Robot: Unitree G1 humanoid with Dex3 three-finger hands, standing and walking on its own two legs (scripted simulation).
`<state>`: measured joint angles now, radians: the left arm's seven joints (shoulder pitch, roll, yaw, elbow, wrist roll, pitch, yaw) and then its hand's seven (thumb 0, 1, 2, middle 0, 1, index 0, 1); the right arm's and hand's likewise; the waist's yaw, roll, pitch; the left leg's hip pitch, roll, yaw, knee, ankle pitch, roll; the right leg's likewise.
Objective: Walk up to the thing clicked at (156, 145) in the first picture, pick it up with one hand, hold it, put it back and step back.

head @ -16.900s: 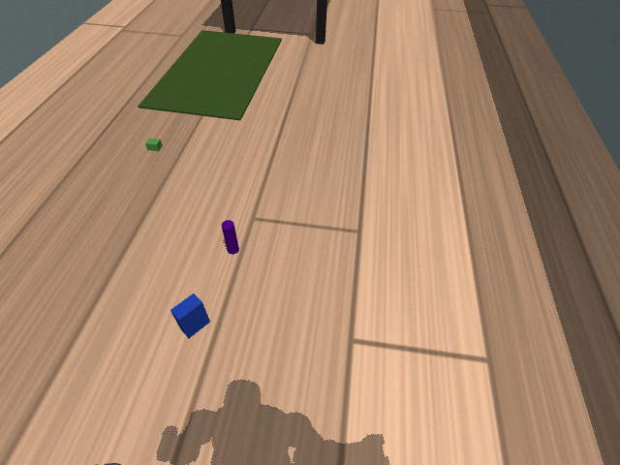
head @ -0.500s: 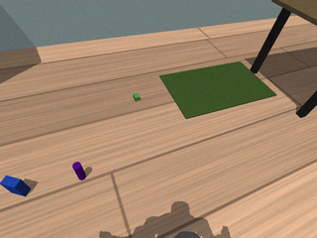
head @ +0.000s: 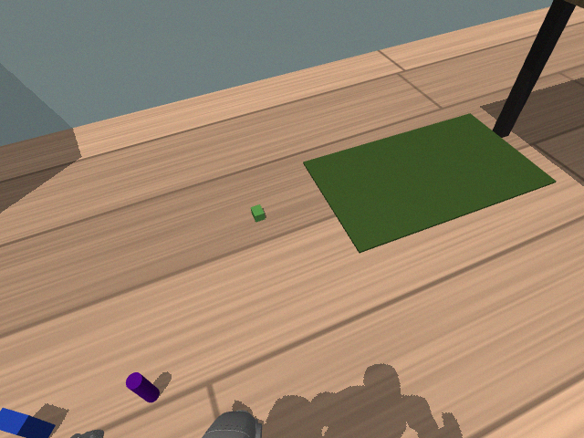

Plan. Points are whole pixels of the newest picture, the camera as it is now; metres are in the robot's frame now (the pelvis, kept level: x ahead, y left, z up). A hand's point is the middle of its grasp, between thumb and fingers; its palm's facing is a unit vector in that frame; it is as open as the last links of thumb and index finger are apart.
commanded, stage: walk up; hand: left
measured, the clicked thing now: (257, 213) +1.11 +0.25 -0.75
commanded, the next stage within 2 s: none
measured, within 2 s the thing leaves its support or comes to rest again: neither
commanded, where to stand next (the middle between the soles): +0.76 -0.01 m, yaw +0 degrees
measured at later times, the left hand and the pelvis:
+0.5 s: hand (143, 338) +0.29 +0.29 -0.14, palm faces -0.08 -0.93 -0.35, open 7.3 cm; pelvis +0.23 +0.02 -0.01, yaw -2 degrees
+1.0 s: hand (176, 267) +0.44 +0.27 -0.15, palm faces +0.02 -0.93 -0.38, open 7.4 cm; pelvis +0.43 -0.01 -0.01, yaw +1 degrees
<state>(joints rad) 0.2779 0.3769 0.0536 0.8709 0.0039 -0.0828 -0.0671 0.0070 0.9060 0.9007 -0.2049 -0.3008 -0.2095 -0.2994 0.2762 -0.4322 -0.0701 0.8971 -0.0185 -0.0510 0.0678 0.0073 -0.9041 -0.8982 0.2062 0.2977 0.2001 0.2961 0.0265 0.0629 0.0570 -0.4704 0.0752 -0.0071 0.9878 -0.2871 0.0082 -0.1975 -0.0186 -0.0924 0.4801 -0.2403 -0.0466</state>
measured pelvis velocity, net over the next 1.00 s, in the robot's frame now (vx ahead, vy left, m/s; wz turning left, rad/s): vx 0.43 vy -0.01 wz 0.02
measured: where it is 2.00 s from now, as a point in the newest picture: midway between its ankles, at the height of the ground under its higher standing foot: (313, 292)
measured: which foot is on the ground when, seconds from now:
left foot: up 0.00-0.20, down 0.22-0.62, up 0.64-0.98, down 1.00-1.00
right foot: down 0.00-0.24, up 0.26-0.58, down 0.60-1.00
